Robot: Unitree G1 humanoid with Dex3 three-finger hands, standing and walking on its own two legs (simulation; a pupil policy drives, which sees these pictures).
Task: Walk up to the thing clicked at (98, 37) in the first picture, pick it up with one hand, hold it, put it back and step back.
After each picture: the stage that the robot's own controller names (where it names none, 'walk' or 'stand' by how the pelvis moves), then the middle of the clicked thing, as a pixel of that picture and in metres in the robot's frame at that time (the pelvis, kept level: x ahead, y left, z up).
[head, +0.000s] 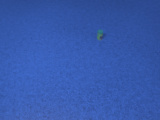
stand; (100, 35) +1.47 -0.17 -0.72
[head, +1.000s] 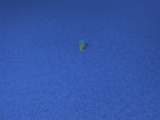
walk; (82, 45) +1.33 +0.14 -0.70
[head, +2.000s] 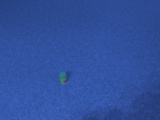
walk; (63, 78) +0.78 +0.25 -0.71
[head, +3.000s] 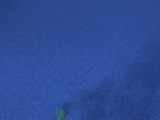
walk; (60, 114) +0.43 +0.22 -0.70
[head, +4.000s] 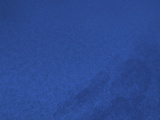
stand; out of the picture +0.29 +0.21 -0.72
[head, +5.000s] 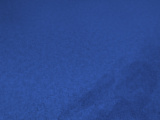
stand; out of the picture +0.29 +0.20 -0.72
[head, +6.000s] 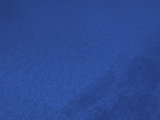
stand; out of the picture +0.31 +0.21 -0.72
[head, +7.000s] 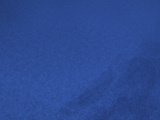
stand; out of the picture +0.29 +0.22 -0.73
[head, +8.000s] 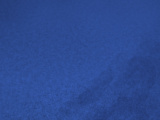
go down; out of the picture +0.29 +0.22 -0.73
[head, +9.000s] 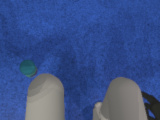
go down; (29, 69) +0.37 +0.24 -0.35
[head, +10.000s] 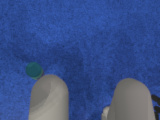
go down; (35, 71) +0.36 +0.24 -0.31
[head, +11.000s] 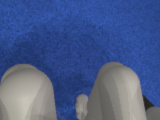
close in; out of the picture +0.35 +0.27 -0.22
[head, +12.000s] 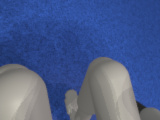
close; out of the picture +0.35 +0.28 -0.22
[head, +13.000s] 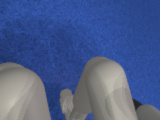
close; out of the picture +0.35 +0.28 -0.22
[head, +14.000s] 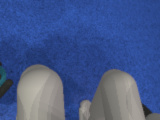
lift; out of the picture +0.28 +0.28 -0.17
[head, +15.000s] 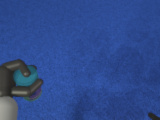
lift; (29, 84) +0.32 +0.19 +0.01
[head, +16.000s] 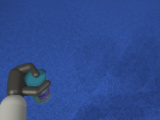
hold; (39, 86) +0.33 +0.17 -0.01
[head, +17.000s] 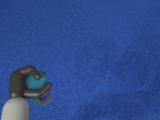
hold; (39, 89) +0.32 +0.17 -0.02
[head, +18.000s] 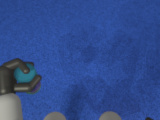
crouch; (29, 79) +0.35 +0.20 -0.07
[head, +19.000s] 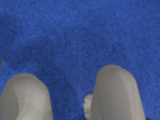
lower; out of the picture +0.40 +0.28 -0.16
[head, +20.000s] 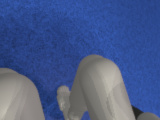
lower; out of the picture +0.39 +0.31 -0.22
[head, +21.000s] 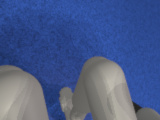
lower; out of the picture +0.38 +0.31 -0.22
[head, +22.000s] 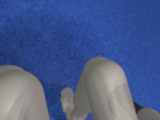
lower; out of the picture +0.37 +0.30 -0.22
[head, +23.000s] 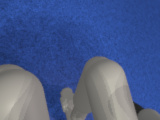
lower; out of the picture +0.37 +0.30 -0.22
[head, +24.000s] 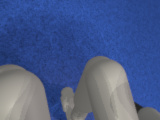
withdraw; out of the picture +0.36 +0.28 -0.22
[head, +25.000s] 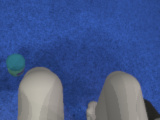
stand; (16, 65) +0.37 +0.25 -0.27
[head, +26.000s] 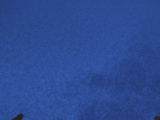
stand; out of the picture +0.31 +0.21 -0.64
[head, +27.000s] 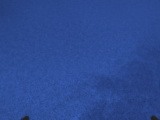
stand; out of the picture +0.32 +0.22 -0.67
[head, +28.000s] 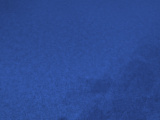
stand; out of the picture +0.33 +0.21 -0.68
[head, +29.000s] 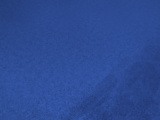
walk; out of the picture +0.34 +0.21 -0.72
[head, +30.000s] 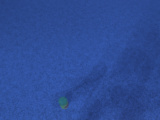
walk; (63, 102) +0.45 +0.20 -0.71
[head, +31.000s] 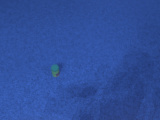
walk; (55, 70) +0.73 +0.21 -0.70
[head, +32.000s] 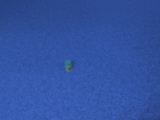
stand; (68, 65) +0.97 +0.23 -0.71
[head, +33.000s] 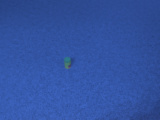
stand; (67, 63) +0.97 +0.20 -0.72
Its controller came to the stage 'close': yes
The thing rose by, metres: 0.70
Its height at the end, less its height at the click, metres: +0.00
